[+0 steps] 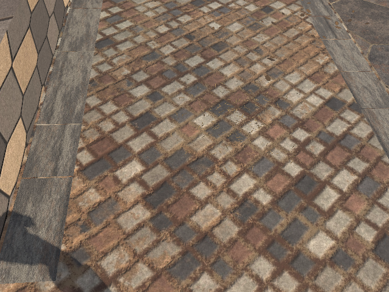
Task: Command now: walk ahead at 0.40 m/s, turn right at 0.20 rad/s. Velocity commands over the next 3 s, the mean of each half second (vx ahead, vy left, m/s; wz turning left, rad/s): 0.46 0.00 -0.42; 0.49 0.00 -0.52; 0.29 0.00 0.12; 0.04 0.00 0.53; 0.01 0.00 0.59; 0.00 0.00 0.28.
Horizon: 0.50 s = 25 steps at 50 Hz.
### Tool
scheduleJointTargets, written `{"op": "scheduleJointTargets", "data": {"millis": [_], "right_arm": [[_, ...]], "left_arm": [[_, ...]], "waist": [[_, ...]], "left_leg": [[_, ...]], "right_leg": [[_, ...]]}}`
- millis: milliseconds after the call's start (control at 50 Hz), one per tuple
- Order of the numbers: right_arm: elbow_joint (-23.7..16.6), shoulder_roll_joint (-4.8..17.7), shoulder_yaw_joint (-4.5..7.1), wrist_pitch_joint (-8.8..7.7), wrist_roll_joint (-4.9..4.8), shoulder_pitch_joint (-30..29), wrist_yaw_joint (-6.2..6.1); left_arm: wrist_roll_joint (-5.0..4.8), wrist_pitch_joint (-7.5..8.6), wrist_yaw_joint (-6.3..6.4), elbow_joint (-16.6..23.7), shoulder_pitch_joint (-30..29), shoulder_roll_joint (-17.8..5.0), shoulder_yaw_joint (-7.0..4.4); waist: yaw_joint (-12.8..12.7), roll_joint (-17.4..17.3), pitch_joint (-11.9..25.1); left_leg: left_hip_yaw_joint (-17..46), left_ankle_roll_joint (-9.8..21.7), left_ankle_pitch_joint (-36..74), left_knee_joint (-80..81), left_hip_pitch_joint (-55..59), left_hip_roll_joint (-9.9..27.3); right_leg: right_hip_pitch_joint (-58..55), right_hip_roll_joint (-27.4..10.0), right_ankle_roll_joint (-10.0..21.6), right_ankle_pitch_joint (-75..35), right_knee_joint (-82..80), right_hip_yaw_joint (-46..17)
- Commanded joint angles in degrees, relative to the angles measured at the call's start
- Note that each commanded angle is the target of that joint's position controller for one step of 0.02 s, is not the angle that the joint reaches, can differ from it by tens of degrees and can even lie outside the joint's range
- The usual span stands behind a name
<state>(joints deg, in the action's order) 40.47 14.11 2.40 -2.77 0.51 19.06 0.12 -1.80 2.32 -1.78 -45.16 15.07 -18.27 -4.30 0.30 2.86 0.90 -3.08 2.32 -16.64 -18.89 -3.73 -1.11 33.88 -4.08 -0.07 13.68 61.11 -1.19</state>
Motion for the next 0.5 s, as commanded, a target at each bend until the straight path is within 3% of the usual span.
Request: {"op": "scheduleJointTargets", "data": {"millis": [20,100,180,240,260,280,300,320,340,360,380,400,420,440,500], "right_arm": [[-2.5,7.8,2.41,-1.92,0.68,-0.4,-0.66],[-1.1,9.0,2.71,-2.36,0.11,-0.6,-0.97],[1.9,10.5,3.26,-1.82,-0.89,2.9,-1.22],[2.4,12.7,3.80,-0.65,-1.05,2.3,-1.81],[2.3,13.5,3.98,-0.08,-0.99,2.1,-2.16],[2.1,14.1,4.05,0.38,-1.01,1.5,-2.41],[1.6,14.1,3.78,0.20,-1.14,1.1,-2.68],[-1.1,7.2,1.64,-0.97,0.41,5.6,-1.91],[-1.7,6.3,0.47,-3.34,-0.07,5.5,-0.92],[-3.6,10.7,1.80,-4.73,-2.43,-2.1,-0.06],[-4.9,10.6,1.48,-5.53,-2.98,-4.8,0.09],[-4.6,9.9,1.50,-5.81,-1.75,-5.5,-0.31],[-4.2,10.3,1.96,-5.38,-0.68,-4.7,-0.62],[-4.0,10.3,2.10,-4.60,-0.29,-3.3,-0.58],[-4.0,8.7,1.71,-2.86,0.73,-2.6,-0.88]], "left_arm": [[-0.23,1.16,0.00,4.7,-5.9,-3.0,-0.65],[0.50,1.10,-0.69,6.8,-10.6,-0.7,0.59],[0.41,1.51,-2.32,9.8,-15.9,0.3,1.48],[0.35,1.34,-3.00,11.1,-14.1,-2.0,0.54],[0.28,1.03,-2.88,10.6,-10.2,-3.6,-0.30],[0.14,0.75,-2.49,9.2,-3.0,-6.2,-1.61],[0.06,0.26,-1.46,7.5,5.7,-9.2,-3.27],[0.26,-0.15,-0.31,6.8,10.6,-15.0,-4.59],[0.23,0.52,-0.26,8.1,10.0,-13.8,-3.81],[0.76,0.95,-0.23,7.9,8.5,-10.2,-2.76],[0.63,1.28,-0.14,7.9,5.4,-8.7,-2.27],[0.61,1.40,-0.09,8.6,1.3,-7.4,-1.81],[1.21,1.54,0.04,9.5,-1.5,-5.8,-1.29],[1.70,1.53,0.24,10.4,-3.2,-5.4,-1.10],[1.23,1.96,0.92,9.8,-3.3,-6.1,-1.32]], "waist": [[1.9,-8.1,-5.3],[2.9,-7.7,-7.2],[4.4,-6.1,-9.2],[1.5,-9.0,-4.5],[-0.9,-10.3,-1.2],[-5.0,-10.1,3.3],[-9.9,-7.6,7.6],[-7.0,6.6,14.4],[-6.2,6.8,24.0],[-8.4,2.7,17.0],[-6.4,-0.5,8.8],[-3.4,-4.4,3.7],[-1.1,-3.4,1.4],[0.5,-1.5,0.7],[1.5,-0.6,-0.6]], "left_leg": [[6.6,7.3,15.6,11.1,5.0,14.2],[-0.7,6.3,18.1,13.5,1.0,13.4],[-3.7,5.8,25.2,11.9,6.3,15.9],[-6.2,4.1,53.7,2.2,11.8,16.7],[-6.8,3.5,63.5,-4.4,12.7,16.5],[-7.5,2.5,67.0,-14.5,10.1,15.6],[-7.9,0.6,59.5,-28.2,-0.1,13.6],[-6.5,-3.1,14.3,-51.7,-25.1,5.3],[6.9,-3.5,-16.8,-63.3,-34.6,-2.9],[11.2,-2.3,-12.6,-64.4,-40.2,0.8],[10.2,-1.2,-7.5,-59.4,-40.4,3.4],[9.3,-1.2,-4.6,-53.8,-38.3,5.6],[9.2,-1.6,-2.2,-50.3,-34.6,7.1],[9.1,-2.2,-0.8,-49.2,-31.7,7.7],[7.0,-5.4,2.6,-42.8,-29.7,7.8]], "right_leg": [[14.3,-0.2,-1.2,-8.4,-2.3,-4.5],[8.1,0.4,-1.4,-17.3,-16.4,-0.2],[7.4,1.0,1.7,-16.1,-24.7,2.7],[1.0,5.0,5.3,-8.7,-25.8,6.8],[-4.2,7.2,6.7,-5.7,-25.2,8.1],[-14.4,9.2,8.4,-5.4,-26.2,8.5],[-30.7,8.8,10.8,-7.4,-29.0,4.6],[-53.9,-6.3,19.5,-0.4,-29.9,-22.1],[-60.3,-15.1,26.3,8.3,-40.7,-48.7],[-55.4,-13.4,22.2,9.9,-44.3,-42.0],[-45.7,-11.1,19.6,7.4,-45.3,-34.1],[-36.5,-8.4,17.9,1.9,-46.0,-28.3],[-30.1,-6.2,17.1,-3.5,-47.1,-23.9],[-25.6,-4.8,17.3,-6.1,-48.5,-22.2],[-17.6,-3.0,17.7,-13.1,-50.0,-16.8]]}}
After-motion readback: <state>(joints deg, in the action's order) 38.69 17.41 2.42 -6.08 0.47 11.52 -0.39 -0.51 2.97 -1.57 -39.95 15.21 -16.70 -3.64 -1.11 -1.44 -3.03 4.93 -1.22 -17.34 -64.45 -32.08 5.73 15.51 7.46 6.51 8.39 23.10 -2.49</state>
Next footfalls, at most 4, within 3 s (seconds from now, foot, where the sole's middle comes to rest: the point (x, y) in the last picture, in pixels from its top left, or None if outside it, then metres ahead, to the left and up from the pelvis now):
0.30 right None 0.31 -0.14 -0.78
0.78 left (198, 261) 0.63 -0.03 -0.78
1.24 right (293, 242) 0.72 -0.39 -0.78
1.70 left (229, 218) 0.81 -0.15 -0.78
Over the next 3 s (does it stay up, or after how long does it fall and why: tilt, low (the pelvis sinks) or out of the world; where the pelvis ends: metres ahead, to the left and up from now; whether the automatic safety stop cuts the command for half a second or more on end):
stays up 0.73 -0.20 -0.01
